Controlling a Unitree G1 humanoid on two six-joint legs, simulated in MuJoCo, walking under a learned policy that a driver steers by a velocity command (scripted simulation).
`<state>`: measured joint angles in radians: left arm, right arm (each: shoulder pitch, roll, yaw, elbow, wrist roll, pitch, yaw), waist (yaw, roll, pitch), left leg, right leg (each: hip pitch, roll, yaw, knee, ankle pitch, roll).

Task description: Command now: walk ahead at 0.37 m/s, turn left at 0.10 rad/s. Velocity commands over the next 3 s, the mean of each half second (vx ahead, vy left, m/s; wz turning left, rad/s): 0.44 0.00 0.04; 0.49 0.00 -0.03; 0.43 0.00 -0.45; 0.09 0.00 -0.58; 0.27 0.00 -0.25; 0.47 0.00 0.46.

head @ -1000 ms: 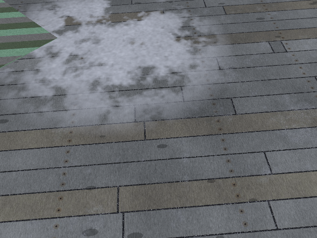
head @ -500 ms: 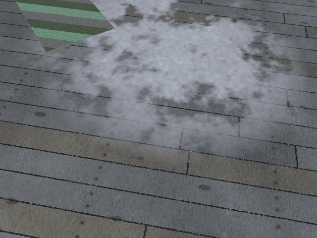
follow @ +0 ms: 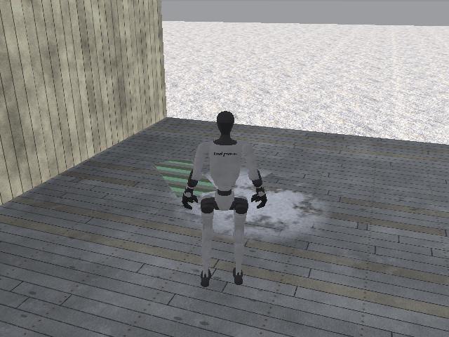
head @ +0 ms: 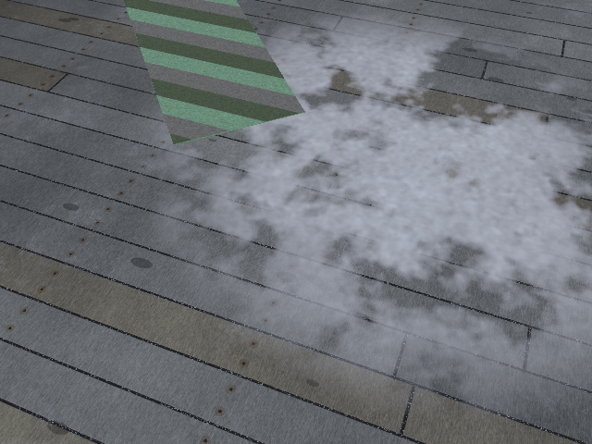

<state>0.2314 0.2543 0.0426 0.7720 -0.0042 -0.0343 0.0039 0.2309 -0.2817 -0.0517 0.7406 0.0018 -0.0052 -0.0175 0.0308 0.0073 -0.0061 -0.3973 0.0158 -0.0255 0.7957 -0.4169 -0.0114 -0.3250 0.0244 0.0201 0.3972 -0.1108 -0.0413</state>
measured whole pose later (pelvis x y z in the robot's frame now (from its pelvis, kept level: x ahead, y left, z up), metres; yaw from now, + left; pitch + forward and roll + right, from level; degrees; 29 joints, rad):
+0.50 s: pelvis +0.19 +0.00 -0.01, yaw +0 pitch +3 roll +0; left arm 0.02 0.27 0.03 0.70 -0.02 -0.08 -0.06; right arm 0.48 -0.27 -0.05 0.86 0.02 -0.05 -0.01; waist -0.11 -0.03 0.01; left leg 0.07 0.02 0.00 0.26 -0.38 -0.02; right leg -0.55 -0.03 -0.01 0.53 -0.04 -0.03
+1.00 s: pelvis +0.46 -0.01 -0.01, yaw -1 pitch +2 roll -3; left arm 0.38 0.28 0.06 0.90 -0.02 -0.06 -0.01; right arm 0.04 -0.26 -0.03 0.71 0.01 -0.09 0.03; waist 0.10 0.03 0.02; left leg -0.57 0.07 -0.04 0.52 0.03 0.01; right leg 0.03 0.05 -0.01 0.26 -0.32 -0.02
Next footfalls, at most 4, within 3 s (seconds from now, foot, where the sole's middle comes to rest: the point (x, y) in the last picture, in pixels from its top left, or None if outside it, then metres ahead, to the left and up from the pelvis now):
0.12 left None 0.07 0.13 -0.78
0.54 right None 0.37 -0.13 -0.78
1.04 left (274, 371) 0.67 0.12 -0.78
1.54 right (389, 306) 0.86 -0.17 -0.78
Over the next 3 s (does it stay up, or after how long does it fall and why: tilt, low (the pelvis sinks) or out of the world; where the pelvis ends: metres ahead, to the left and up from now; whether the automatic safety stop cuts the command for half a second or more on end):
stays up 1.11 -0.24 -0.02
